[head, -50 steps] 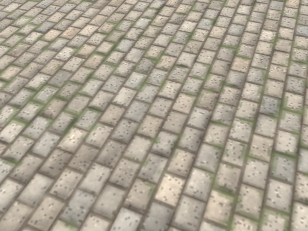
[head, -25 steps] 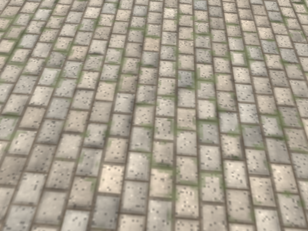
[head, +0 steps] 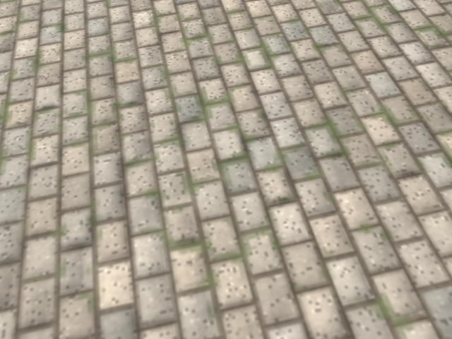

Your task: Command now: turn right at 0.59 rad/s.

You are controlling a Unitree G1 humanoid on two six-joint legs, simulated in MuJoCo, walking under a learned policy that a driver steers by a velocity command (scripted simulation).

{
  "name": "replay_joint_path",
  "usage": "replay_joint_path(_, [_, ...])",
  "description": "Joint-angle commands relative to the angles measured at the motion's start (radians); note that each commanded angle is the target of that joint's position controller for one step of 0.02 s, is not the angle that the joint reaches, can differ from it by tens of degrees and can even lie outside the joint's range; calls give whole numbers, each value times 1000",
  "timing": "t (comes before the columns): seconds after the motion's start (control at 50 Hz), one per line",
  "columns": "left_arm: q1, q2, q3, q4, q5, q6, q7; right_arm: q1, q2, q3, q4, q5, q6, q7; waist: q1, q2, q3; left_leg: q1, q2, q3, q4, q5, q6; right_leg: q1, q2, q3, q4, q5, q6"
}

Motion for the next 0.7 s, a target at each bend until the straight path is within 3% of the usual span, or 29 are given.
replay_joint_path(0.02, [38, 185, 50, -47, 8, -8, 4, -48, -77, -15, -85, 4, -18, -7, 26, -140, -92, -64, -21, -4, -59, -14, 8, 124, -265, 299, -66, 298, -159])
replay_joint_path(0.12, [3, 192, 56, -51, 10, -2, -2, -32, -80, -7, -97, 18, -35, -17, 9, -155, -110, 85, -63, -15, -209, -33, 37, 74, -245, 383, -20, 409, -132])
replay_joint_path(0.16, [-40, 186, 56, -54, 1, -1, -1, 27, -76, -4, -85, 21, -46, -25, -33, -152, -113, 215, -72, -18, -385, 36, 50, 25, -209, 401, 6, 380, -84])
replay_joint_path(0.18, [-69, 174, 51, -59, -10, -1, 2, 69, -78, -4, -74, 14, -55, -34, -66, -133, -109, 321, -53, -23, -549, 143, 57, -36, -169, 383, 42, 283, -36])
replay_joint_path(0.2, [-40, 120, 37, -66, -16, -6, 4, 75, -143, -16, -76, 0, -63, -45, -46, -4, -126, 424, 113, -170, -658, 125, 90, -134, -93, 292, 159, 41, 26])
replay_joint_path(0.22, [38, 62, 24, -73, -16, -9, 8, -3, -233, -28, -112, 3, -57, -45, 8, 204, -122, 471, 356, -445, -704, 228, 184, -297, 85, 70, 349, -336, 72])
replay_joint_path(0.24, [37, 165, 50, -51, 21, -1, 15, 25, -212, -30, -100, 1, -47, -34, -12, 145, -118, 359, 394, -435, -656, 337, 275, -280, 36, 11, 540, -402, 83])
replay_joint_path(0.26, [34, 178, 60, -38, 21, 3, 10, 0, -142, -9, -107, 6, -46, -26, 8, 84, -86, 315, 347, -354, -647, 376, 279, -267, 8, 17, 624, -353, 86])
replay_joint_path(0.28, [38, 165, 60, -22, 18, 10, 1, -47, -103, 1, -114, 8, -47, -22, 22, 66, -49, 276, 281, -247, -642, 381, 255, -262, -9, 6, 683, -291, 95])
replay_joint_path(0.3, [49, 157, 59, -14, 13, 17, -11, -75, -91, 5, -121, 3, -47, -25, 32, 93, -55, 289, 228, -173, -634, 389, 230, -267, -13, -13, 725, -243, 105])
replay_joint_path(0.34, [49, 142, 52, -9, 4, 23, -28, -53, -92, 5, -117, -2, -51, -30, 14, 122, -66, 335, 198, -92, -612, 503, 231, -294, -19, -50, 752, -218, 132])
replay_joint_path(0.44, [-46, 111, 35, -39, 2, 33, -37, 51, -113, -12, -77, -2, -58, -28, -46, 121, -83, 462, 250, -61, -585, 563, 266, -336, -54, -85, 622, -231, 150])
replay_joint_path(0.54, [-86, 79, 16, -67, -5, 35, -46, 39, -138, -26, -65, -8, -60, -9, -48, 142, -95, 397, 273, 13, -555, 582, 259, -188, -89, -155, 409, -259, 119])
replay_joint_path(0.6, [-80, 83, 14, -79, -12, 29, -44, 39, -160, -35, -55, -7, -55, 2, -43, 164, -110, 371, 286, 39, -506, 607, 241, -101, -81, -196, 282, -250, 90])
replay_joint_path(0.64, [-26, 71, 9, -64, 0, 15, -35, 29, -163, -35, -44, 10, -46, 5, 1, 126, -119, 302, 262, 78, -411, 545, 191, 34, -61, -204, 49, -99, 60])
replay_joint_path(0.66, [-1, 99, 13, -56, 17, 1, -23, 63, -147, -32, -31, 11, -43, 8, 16, 33, -129, 216, 229, 119, -311, 419, 131, 139, -91, -121, -94, 18, 46])
replay_joint_path(0.68, [8, 194, 26, -70, 28, -14, -11, 114, -56, -9, -55, -6, -34, 16, -14, -257, -152, 6, 125, 204, -59, -72, 56, 271, -380, 239, -166, 203, -4])
replay_joint_path(0.7, [38, 268, 47, -72, 6, -18, -9, 42, -53, -1, -93, 0, -14, -2, 36, -284, -128, -54, 10, 119, 56, -269, 37, 129, -521, 353, -127, 451, -168])
Keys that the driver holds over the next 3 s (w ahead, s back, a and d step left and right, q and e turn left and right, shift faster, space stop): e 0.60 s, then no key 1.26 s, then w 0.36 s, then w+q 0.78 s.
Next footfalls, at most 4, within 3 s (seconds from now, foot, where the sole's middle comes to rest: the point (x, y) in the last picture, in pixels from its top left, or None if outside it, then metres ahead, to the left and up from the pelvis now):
0.20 left None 0.07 0.12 -0.78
0.66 right None -0.01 -0.08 -0.78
1.12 left None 0.06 0.10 -0.78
2.64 left None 0.39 -0.14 -0.78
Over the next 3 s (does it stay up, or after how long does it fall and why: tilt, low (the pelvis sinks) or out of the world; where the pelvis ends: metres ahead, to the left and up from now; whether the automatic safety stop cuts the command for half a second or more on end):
stays up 0.41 -0.18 0.00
